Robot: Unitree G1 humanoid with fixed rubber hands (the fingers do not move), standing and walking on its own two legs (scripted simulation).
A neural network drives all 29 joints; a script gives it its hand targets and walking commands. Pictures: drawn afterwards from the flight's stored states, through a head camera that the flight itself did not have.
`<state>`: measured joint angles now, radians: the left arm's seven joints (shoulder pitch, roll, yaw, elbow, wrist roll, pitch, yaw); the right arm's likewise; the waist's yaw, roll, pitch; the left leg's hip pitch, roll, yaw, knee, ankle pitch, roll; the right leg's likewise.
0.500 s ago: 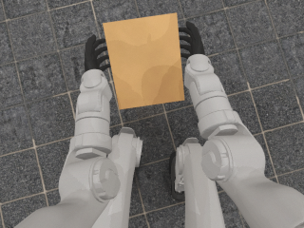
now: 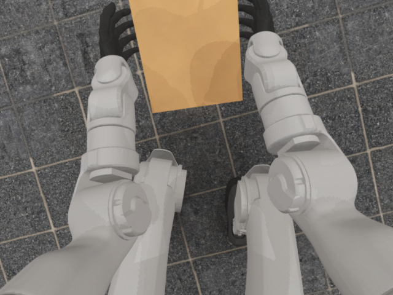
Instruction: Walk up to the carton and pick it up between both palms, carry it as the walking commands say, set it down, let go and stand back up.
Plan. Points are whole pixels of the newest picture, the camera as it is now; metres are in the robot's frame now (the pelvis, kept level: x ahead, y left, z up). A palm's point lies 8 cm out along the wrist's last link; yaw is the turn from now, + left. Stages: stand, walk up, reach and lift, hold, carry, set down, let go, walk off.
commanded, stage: set down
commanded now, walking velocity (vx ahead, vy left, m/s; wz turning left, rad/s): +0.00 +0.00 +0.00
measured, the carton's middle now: (188, 46) +0.54 +0.09 -0.21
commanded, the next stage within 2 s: none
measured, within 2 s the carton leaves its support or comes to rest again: neither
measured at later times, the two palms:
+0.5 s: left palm (116, 49) +0.51 +0.22 -0.18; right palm (246, 39) +0.56 -0.02 -0.20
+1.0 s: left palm (115, 47) +0.51 +0.23 -0.18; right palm (246, 38) +0.56 -0.03 -0.20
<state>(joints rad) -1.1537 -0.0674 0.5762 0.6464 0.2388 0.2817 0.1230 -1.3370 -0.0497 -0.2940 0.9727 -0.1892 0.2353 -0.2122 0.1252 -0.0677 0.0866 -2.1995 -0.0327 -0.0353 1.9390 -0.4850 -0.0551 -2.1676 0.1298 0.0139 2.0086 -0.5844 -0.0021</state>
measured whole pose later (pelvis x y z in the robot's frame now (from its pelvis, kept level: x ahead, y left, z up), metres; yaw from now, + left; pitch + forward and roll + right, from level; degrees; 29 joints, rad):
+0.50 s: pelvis +0.00 +0.00 -0.04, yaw +0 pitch +41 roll +2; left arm -1.31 0.05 0.50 0.76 0.16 0.28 0.09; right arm -1.45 -0.15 -0.19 1.05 -0.09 0.21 -0.19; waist 0.16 -0.05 0.23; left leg -2.28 -0.04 -0.03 2.10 -0.52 -0.05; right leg -2.24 0.13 0.01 2.17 -0.63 0.01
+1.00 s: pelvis +0.00 +0.00 -0.05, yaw +1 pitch +40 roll +3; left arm -1.33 0.08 0.60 0.82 0.20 0.24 0.02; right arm -1.49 -0.13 -0.23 1.08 -0.16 0.22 -0.13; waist 0.15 -0.03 0.24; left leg -2.29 -0.04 -0.02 2.12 -0.53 -0.06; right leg -2.27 0.14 0.02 2.20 -0.63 0.00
